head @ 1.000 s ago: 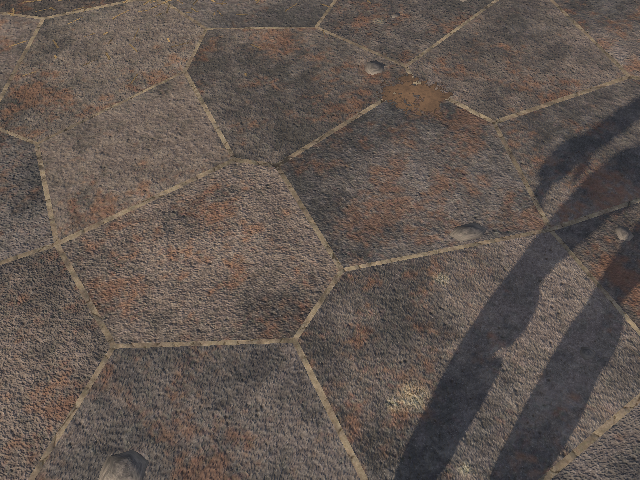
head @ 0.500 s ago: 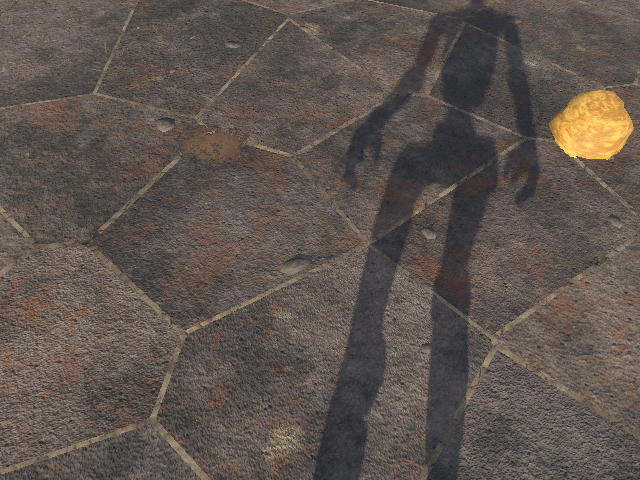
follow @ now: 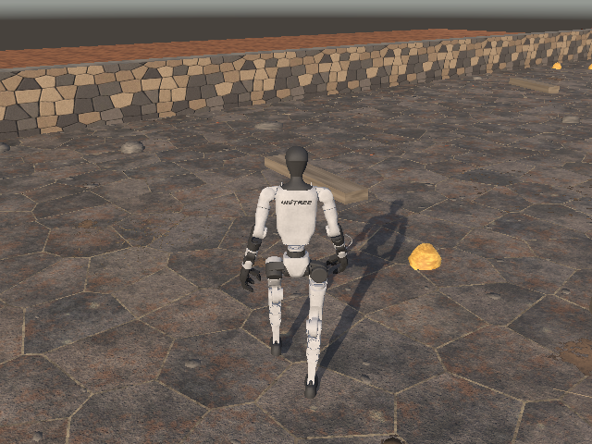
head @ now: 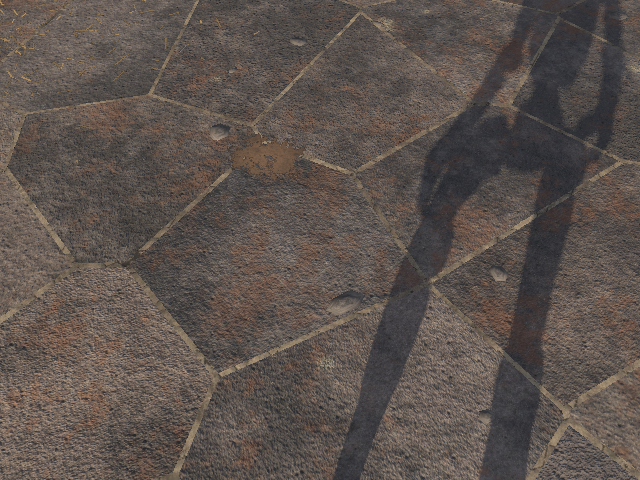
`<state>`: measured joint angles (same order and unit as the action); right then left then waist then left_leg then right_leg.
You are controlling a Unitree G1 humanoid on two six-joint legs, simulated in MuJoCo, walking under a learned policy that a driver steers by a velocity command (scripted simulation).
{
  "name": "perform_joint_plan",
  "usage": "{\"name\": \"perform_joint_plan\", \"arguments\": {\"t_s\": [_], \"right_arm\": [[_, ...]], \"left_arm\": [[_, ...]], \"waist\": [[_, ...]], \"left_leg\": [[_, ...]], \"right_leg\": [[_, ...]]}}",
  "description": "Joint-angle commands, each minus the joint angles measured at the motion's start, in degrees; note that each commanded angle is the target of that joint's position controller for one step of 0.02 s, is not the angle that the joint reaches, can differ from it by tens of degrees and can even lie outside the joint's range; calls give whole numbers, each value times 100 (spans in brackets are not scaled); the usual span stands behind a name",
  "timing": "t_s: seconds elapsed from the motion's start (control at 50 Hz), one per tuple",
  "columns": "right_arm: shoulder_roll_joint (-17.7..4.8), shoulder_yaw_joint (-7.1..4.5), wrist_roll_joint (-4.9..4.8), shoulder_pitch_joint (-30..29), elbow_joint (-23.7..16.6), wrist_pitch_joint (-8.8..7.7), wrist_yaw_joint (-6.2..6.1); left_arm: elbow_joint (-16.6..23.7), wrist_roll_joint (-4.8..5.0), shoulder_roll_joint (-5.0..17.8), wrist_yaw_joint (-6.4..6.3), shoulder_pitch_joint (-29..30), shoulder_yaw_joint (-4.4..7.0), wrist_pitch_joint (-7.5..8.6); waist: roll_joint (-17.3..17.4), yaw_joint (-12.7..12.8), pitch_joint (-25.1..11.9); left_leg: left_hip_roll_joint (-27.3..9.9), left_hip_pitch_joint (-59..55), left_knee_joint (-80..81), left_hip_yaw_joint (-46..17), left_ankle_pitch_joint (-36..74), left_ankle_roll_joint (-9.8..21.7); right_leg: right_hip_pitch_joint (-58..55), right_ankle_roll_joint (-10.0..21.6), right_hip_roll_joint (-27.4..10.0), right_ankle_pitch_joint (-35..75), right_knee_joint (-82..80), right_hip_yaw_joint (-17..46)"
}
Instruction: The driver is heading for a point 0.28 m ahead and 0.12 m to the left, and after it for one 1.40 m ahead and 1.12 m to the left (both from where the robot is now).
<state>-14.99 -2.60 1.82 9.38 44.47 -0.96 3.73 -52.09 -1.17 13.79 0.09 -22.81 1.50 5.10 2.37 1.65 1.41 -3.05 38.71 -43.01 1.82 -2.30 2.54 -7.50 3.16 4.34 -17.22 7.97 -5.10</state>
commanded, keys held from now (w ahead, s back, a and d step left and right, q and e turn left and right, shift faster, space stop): w+q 1.00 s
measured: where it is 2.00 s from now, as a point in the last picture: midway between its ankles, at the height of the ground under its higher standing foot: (139, 290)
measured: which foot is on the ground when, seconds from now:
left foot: up 0.00-0.10, down 0.12-0.64, up 0.66-1.00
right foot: down 0.00-0.10, up 0.12-0.62, down 0.64-1.00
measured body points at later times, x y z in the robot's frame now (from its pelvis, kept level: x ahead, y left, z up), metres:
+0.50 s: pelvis +0.28 +0.04 +0.01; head +0.31 +0.07 +0.46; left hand +0.41 +0.32 -0.10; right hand +0.35 -0.23 -0.11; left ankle +0.20 +0.08 -0.73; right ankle +0.48 -0.09 -0.68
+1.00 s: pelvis +0.55 +0.09 +0.01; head +0.58 +0.10 +0.46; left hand +0.41 +0.33 -0.11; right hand +0.84 -0.02 -0.09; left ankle +0.58 +0.27 -0.67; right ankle +0.54 -0.03 -0.73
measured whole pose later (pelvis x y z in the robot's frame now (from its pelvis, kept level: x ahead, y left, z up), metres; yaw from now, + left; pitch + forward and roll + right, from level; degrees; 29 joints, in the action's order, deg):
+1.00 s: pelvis +0.55 +0.09 +0.01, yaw +34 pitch +1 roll -1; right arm -17.2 -3.0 2.0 7.3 40.2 0.4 4.1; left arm -48.0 -1.1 15.1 0.2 -22.7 2.3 4.8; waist 3.0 2.8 1.9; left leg -2.9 38.9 -52.8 -0.7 -5.6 1.8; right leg 1.5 1.6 0.7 -14.8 14.8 -10.4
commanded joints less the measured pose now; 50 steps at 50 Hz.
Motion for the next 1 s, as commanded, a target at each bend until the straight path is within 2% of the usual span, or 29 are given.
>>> {"name": "perform_joint_plan", "arguments": {"t_s": [0.02,0.06,0.08,0.1,0.12,0.14,0.16,0.18,0.2,0.22,0.24,0.26,0.32,0.38,0.44,0.54,0.58,0.62,0.64,0.66,0.68,0.7,0.72,0.74,0.76,0.8,0.86,0.92,1.0], "right_arm": [[-223,11,16,-658,-589,-95,18],[-349,-38,20,-273,-519,-91,-39],[-475,-95,33,245,-383,-105,-67],[-618,-175,74,1048,-140,-145,-104],[-1024,-321,145,1851,45,-160,-184],[-1734,-500,126,1737,-43,-129,-239],[-1534,-492,-171,1715,-44,-87,-214],[-1380,-450,-160,1320,-50,-71,-263],[-1070,-373,-147,1103,-46,-72,-275],[-913,-324,-147,921,-51,-95,-291],[-775,-273,-169,795,-48,-115,-306],[-757,-254,-174,776,-56,-158,-297],[-926,-300,-178,932,-8,-249,-290],[-964,-322,-192,1226,40,-236,-300],[-989,-347,-200,1540,88,-220,-317],[-1048,-369,-101,1870,92,-189,-387],[-1125,-387,-84,1664,12,-187,-430],[-1220,-397,-79,1309,-82,-215,-412],[-1138,-366,-140,1235,-82,-261,-356],[-682,-232,-211,1294,-257,-323,-327],[-383,-170,-311,1940,-440,-289,-328],[-853,-210,-102,1830,-217,-178,-390],[-895,-229,-59,1412,-208,-148,-338],[-784,-209,-60,1189,-240,-130,-287],[-732,-210,-9,1081,-257,-81,-229],[-641,-191,24,1090,-273,37,-134],[-538,-153,30,657,-466,103,-46],[-465,-106,32,66,-688,102,6],[-276,16,5,-718,-943,50,104]], "left_arm": [[177,-2,805,-78,73,141,95],[127,-44,1006,-128,99,177,54],[119,-88,1099,-150,104,202,-5],[140,-86,1165,-166,113,216,-67],[275,-71,1082,-162,71,174,-64],[577,28,375,-18,-397,34,-23],[665,-60,842,-3,276,125,35],[854,6,850,24,689,107,104],[870,-4,795,22,763,69,155],[862,-55,750,13,795,67,105],[874,-137,726,14,671,55,-15],[863,-181,677,28,579,46,-132],[992,-200,544,66,773,10,-301],[1262,-179,568,78,1542,12,-319],[1434,-140,554,104,2090,-6,-300],[1741,-76,593,136,2785,-50,-201],[1743,-55,708,121,2553,-23,-152],[1477,-33,939,38,1603,77,-93],[1313,-81,1138,-36,858,159,-14],[1289,-213,1566,-151,-120,268,19],[1319,-246,1987,-162,101,368,-82],[1343,-150,1469,-124,415,323,-150],[1396,-99,968,-99,714,205,-153],[1355,-110,758,-75,871,150,-142],[1291,-104,708,-83,842,132,-115],[1143,-42,709,-60,693,138,-14],[1009,24,760,-3,517,185,95],[879,18,758,2,364,205,85],[741,17,834,1,223,234,63]], "waist": [[-559,-22,541],[-718,-214,142],[-757,-434,-211],[-664,-776,-676],[-266,-1093,-1219],[1301,-564,-1793],[495,-860,-1989],[201,-688,-1066],[-281,-507,-588],[-435,-313,-275],[-373,-121,-210],[-293,-40,-242],[-164,-20,-143],[-57,-263,93],[40,-517,61],[147,-766,64],[235,-571,19],[241,-101,-319],[-83,305,-747],[-764,617,-1672],[-2092,104,-1987],[-1114,-7,-1313],[-507,1,-673],[-369,-65,-328],[-613,-104,-198],[-896,-189,-166],[-819,-204,-116],[-761,-125,59],[-754,42,235]], "left_leg": [[159,-436,660,317,26,270],[528,-1008,754,587,-519,516],[743,-1530,826,654,-820,638],[914,-2562,1202,604,-792,782],[218,-3977,1366,-401,-1277,1078],[-1548,-5705,1745,-3653,-1285,2095],[-1567,-5763,2489,-4688,-1291,2171],[-1468,-5019,2584,-3720,-1028,1957],[-1280,-4220,2685,-3157,-424,1750],[-997,-3584,2764,-2708,82,1574],[-774,-3121,2874,-2361,398,1486],[-657,-2898,2939,-2154,602,1462],[-390,-2548,3133,-1834,605,1445],[-248,-2669,3253,-1866,297,1267],[-182,-3108,3064,-1930,495,1079],[-294,-3732,2531,-2244,1383,1024],[-362,-3676,2292,-2427,1571,861],[-191,-3303,1551,-2428,2252,618],[172,-2939,478,-2125,2105,466],[496,-2264,-1137,-1603,466,341],[1294,-574,-2360,-968,-3091,190],[683,-77,-2888,-936,-2665,230],[490,-148,-2804,-872,-2092,201],[323,-269,-2593,-801,-1788,142],[192,-367,-2440,-740,-1687,94],[132,-504,-2388,-632,-1555,22],[42,-84,-2309,-570,-1181,-35],[-20,282,-1789,-429,-654,-114],[-16,-98,-331,-19,87,-31]], "right_leg": [[495,494,-1706,3984,59,8],[63,366,-1738,6020,1047,-199],[-30,320,-1729,6622,1949,-287],[308,241,-1633,6285,3190,-415],[1442,153,-1430,4625,4835,-477],[3931,-162,-178,-715,7181,-319],[4649,-109,-121,-1009,7707,864],[4969,-73,-497,-411,7491,951],[4756,-77,-736,-59,6948,869],[4462,-132,-870,-35,6556,862],[4112,-228,-936,-71,6286,861],[3911,-303,-961,-123,6058,832],[4000,-503,-988,189,5376,640],[4452,-656,-1008,989,4464,588],[4597,-686,-887,1576,3714,607],[4514,-581,-584,1479,2876,587],[3883,-455,-480,1217,2453,679],[2397,-262,-216,783,2072,595],[1255,-80,-494,884,1742,802],[-82,216,-1926,-492,1558,2212],[-918,808,-3088,-885,831,4846],[-294,832,-2940,-1400,838,4831],[410,709,-2632,-1044,770,3834],[904,594,-2329,-195,639,2995],[1159,490,-2101,398,553,2406],[1373,438,-1894,1384,445,1702],[1268,539,-1932,2098,266,1112],[1174,549,-1852,2446,145,535],[1152,415,-1717,2571,139,-128]]}}
Velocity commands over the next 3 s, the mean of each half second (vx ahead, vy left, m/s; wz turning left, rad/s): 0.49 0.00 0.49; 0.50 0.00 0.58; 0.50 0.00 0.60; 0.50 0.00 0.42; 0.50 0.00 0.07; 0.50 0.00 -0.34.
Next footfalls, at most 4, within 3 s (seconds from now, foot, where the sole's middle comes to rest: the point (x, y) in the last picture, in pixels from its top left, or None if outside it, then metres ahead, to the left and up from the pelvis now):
0.12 left None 0.24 0.09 -0.77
0.64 right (353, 431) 0.58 -0.01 -0.77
1.18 left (207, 375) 0.70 0.32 -0.77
1.70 right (172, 259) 1.03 0.46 -0.77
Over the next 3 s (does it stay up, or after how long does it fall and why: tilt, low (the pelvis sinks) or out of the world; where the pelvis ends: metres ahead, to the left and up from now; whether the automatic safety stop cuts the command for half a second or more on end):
stays up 1.19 0.97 0.01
